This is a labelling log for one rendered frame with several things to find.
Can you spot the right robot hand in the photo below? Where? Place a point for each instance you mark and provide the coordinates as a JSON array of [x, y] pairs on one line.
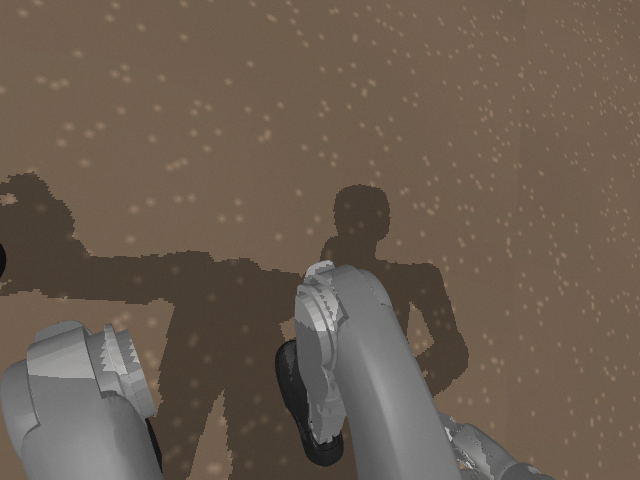
[[473, 448]]

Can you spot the left robot foot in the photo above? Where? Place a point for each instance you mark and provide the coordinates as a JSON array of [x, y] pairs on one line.
[[154, 443]]

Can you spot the right robot arm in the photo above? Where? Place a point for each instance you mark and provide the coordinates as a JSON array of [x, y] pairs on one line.
[[524, 471]]

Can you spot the tin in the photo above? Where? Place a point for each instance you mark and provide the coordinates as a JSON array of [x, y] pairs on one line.
[[2, 260]]

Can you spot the right robot foot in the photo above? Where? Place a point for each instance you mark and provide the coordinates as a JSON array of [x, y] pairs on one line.
[[294, 394]]

